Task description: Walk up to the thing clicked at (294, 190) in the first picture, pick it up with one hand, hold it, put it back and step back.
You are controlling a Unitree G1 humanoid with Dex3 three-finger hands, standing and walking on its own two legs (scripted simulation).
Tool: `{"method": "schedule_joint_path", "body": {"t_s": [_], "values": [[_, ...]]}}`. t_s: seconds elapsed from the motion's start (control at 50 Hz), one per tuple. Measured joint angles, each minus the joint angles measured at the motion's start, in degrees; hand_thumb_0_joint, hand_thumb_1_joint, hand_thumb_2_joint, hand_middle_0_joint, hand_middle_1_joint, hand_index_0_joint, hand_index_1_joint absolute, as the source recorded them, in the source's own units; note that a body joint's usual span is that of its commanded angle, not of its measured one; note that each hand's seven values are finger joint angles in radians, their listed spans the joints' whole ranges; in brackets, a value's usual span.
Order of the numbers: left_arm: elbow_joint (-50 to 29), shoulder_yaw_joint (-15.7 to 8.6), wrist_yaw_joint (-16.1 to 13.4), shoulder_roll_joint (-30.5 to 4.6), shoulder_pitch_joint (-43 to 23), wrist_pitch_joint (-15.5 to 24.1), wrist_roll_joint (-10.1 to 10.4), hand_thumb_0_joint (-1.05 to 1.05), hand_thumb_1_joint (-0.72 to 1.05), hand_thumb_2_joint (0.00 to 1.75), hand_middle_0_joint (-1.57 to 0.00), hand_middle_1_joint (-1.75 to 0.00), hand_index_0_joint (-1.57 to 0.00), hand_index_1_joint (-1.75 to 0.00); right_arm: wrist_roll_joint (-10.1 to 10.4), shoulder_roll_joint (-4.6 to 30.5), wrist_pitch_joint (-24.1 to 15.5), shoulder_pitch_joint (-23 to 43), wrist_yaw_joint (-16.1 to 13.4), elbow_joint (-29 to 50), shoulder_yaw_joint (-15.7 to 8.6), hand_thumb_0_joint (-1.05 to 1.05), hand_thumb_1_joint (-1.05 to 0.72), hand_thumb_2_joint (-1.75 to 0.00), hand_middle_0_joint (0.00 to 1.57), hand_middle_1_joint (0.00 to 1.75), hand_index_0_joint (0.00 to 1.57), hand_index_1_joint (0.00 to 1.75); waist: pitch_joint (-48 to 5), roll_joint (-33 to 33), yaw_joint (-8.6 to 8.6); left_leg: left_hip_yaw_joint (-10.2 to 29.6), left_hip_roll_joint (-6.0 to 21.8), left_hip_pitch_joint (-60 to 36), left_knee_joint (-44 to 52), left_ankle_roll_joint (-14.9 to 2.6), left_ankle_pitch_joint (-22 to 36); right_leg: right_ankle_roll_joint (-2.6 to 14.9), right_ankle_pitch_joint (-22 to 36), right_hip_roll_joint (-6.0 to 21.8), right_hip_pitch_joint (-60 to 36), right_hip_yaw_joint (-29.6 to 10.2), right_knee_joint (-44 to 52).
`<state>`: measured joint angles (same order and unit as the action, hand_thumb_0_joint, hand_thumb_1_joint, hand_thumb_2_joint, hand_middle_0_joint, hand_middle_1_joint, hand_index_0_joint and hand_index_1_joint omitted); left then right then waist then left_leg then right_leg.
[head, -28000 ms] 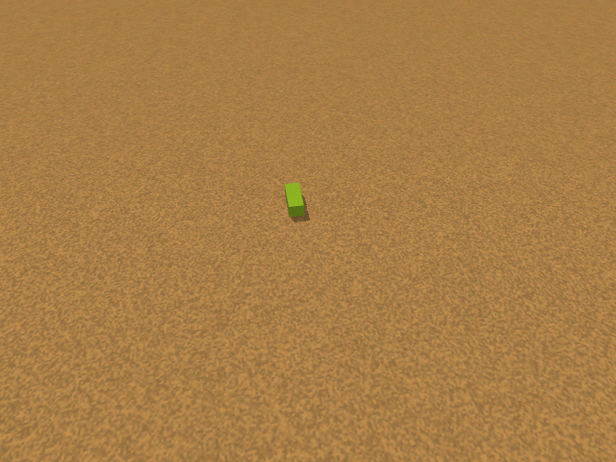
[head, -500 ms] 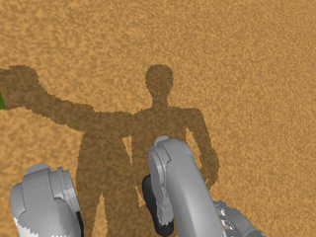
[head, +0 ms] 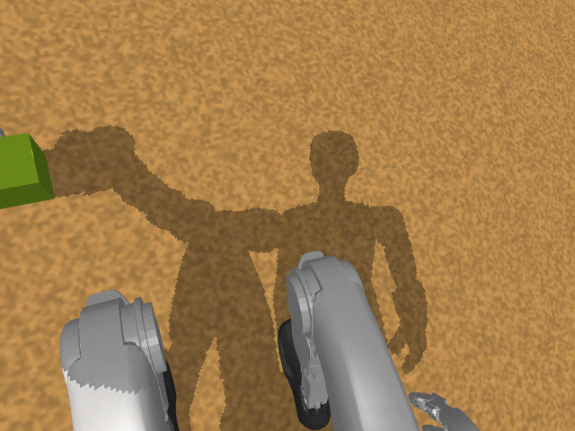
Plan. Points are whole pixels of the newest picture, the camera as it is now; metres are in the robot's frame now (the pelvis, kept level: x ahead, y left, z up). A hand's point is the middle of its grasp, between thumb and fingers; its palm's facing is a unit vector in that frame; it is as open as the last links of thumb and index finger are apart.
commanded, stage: lift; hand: left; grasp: from above
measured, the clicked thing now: out of the picture +0.48 +0.35 -0.17
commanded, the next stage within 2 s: hold in 1.46 s
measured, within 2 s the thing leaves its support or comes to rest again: neither
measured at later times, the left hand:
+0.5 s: hand out of the picture +0.39 +0.33 +0.02, palm faces -0.42 -0.13 -0.90, open 10.2 cm
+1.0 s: hand out of the picture +0.33 +0.30 +0.23, palm faces -0.42 -0.15 -0.89, open 10.2 cm
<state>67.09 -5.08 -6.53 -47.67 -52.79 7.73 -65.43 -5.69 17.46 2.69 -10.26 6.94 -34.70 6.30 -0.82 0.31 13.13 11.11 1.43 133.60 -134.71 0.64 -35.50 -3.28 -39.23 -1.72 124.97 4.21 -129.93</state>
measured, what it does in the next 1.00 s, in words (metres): rises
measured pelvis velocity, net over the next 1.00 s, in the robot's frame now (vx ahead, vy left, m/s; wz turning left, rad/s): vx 0.03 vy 0.00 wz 0.15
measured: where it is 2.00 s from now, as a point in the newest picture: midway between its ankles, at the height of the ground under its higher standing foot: (238, 411)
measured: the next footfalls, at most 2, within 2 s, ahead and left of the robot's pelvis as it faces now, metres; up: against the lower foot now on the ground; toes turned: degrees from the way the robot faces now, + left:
none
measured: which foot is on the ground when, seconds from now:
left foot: down 0.00-1.00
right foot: down 0.00-1.00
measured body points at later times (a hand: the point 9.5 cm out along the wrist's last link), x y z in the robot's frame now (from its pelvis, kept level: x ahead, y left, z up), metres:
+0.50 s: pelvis +0.00 +0.00 +0.11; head +0.18 +0.06 +0.52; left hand +0.41 +0.34 +0.07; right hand +0.14 -0.25 -0.01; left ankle +0.09 +0.13 -0.31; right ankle +0.11 -0.14 -0.31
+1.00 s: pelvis +0.03 +0.00 +0.30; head +0.12 +0.02 +0.74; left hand +0.35 +0.30 +0.28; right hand +0.17 -0.24 +0.18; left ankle +0.08 +0.13 -0.31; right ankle +0.10 -0.14 -0.31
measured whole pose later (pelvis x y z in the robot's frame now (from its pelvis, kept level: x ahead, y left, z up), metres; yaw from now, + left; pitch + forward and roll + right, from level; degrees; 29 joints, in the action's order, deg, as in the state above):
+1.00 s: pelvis +0.03 +0.00 +0.30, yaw +8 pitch +19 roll -3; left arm 41.9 6.9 -4.2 -27.9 -20.2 0.8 -56.0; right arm 2.1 13.8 0.8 -11.2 -2.6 -40.9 -1.0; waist -8.5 3.0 3.8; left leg 2.3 3.4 67.5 -76.6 0.5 -28.2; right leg -2.2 -29.8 0.4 63.4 0.7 -74.2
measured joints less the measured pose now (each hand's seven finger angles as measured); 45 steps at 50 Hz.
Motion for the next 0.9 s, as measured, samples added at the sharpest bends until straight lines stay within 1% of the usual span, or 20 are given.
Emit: {"method": "schedule_joint_path", "body": {"t_s": [0.12,0.28,0.34,0.4,0.54,0.68,0.74,0.82,0.9], "values": [[-6.00,0.45,2.51,2.73,4.57,0.04,1.95,0.00,-0.05,0.66,-0.56,-0.79,-0.61,-0.73,1.40,-0.53,1.04,-0.50,-0.85,-0.93,-2.06,0.00,-0.91,-0.90,0.20,0.30,0.21,0.30,-2.29,0.84,-1.78,-1.33,-0.02,-2.53,3.36,-0.08,0.31,0.08,0.04,0.64,-2.03,-0.81,2.54],[-12.15,2.38,3.79,5.65,9.63,-0.38,4.80,0.00,-0.04,0.65,-0.56,-0.80,-0.60,-0.73,3.13,-1.57,1.42,0.47,-2.17,-1.52,-4.64,0.00,-0.91,-0.90,0.20,0.30,0.21,0.30,-5.91,1.54,-4.33,-3.20,0.41,-7.70,9.02,-0.41,0.49,-0.17,0.41,1.08,-6.28,-1.96,7.41],[-14.88,3.29,4.43,6.88,11.85,-1.04,5.90,0.00,-0.03,0.65,-0.55,-0.80,-0.60,-0.73,3.88,-1.87,1.40,0.99,-2.75,-1.36,-5.20,0.00,-0.91,-0.90,0.20,0.30,0.21,0.30,-6.96,1.91,-5.19,-3.83,0.53,-10.44,11.68,-0.53,0.55,-0.13,0.58,1.29,-8.76,-2.26,9.88],[-17.77,3.70,5.20,7.98,14.25,-1.48,6.82,0.00,-0.03,0.65,-0.55,-0.80,-0.59,-0.74,4.56,-2.18,1.54,1.59,-3.40,-1.16,-5.54,0.00,-0.91,-0.89,0.20,0.30,0.21,0.30,-7.60,2.16,-5.94,-4.30,0.70,-13.80,14.55,-0.57,0.61,-0.13,0.83,1.42,-11.85,-2.42,12.67],[-24.17,5.12,6.14,10.51,19.82,-3.41,8.82,0.00,-0.03,0.64,-0.54,-0.80,-0.59,-0.74,5.60,-2.92,1.75,2.57,-5.15,-1.19,-6.12,0.00,-0.90,-0.89,0.20,0.30,0.21,0.30,-8.38,2.28,-7.33,-5.21,1.13,-23.52,22.47,-0.52,1.10,0.01,1.85,1.63,-20.96,-2.58,20.48],[-29.48,7.02,6.54,13.39,26.04,-5.38,10.21,0.00,-0.03,0.64,-0.55,-0.80,-0.59,-0.74,6.48,-3.26,1.48,2.71,-6.89,-2.20,-6.45,0.00,-0.90,-0.89,0.20,0.30,0.21,0.30,-8.19,2.60,-8.28,-6.24,1.54,-35.75,32.78,-0.42,2.51,0.37,3.80,1.78,-32.59,-2.71,30.74],[-30.51,8.08,6.22,14.76,28.43,-5.81,10.21,0.00,-0.03,0.64,-0.55,-0.80,-0.59,-0.74,6.82,-3.34,1.07,2.34,-7.56,-3.00,-6.55,0.00,-0.90,-0.89,0.20,0.30,0.21,0.30,-8.20,2.73,-8.60,-6.80,1.65,-41.57,37.69,-0.38,3.30,0.52,4.76,1.88,-38.11,-2.89,35.53],[-30.40,9.32,5.23,16.43,30.72,-6.12,10.14,0.00,-0.03,0.64,-0.55,-0.80,-0.59,-0.74,7.17,-3.49,0.29,1.56,-8.40,-4.08,-6.70,0.00,-0.90,-0.89,0.20,0.30,0.21,0.30,-8.09,2.81,-8.91,-7.50,1.79,-49.57,44.16,-0.33,4.42,0.65,6.09,1.97,-45.75,-3.11,41.90],[-28.35,10.38,3.88,17.92,31.68,-6.26,9.82,0.00,-0.03,0.64,-0.54,-0.80,-0.59,-0.74,7.42,-3.61,-0.72,0.56,-9.02,-5.14,-6.85,0.00,-0.90,-0.89,0.20,0.30,0.21,0.30,-7.77,2.79,-9.14,-8.11,1.89,-57.40,50.62,-0.21,5.71,0.87,7.58,2.04,-53.30,-3.28,48.29]]}}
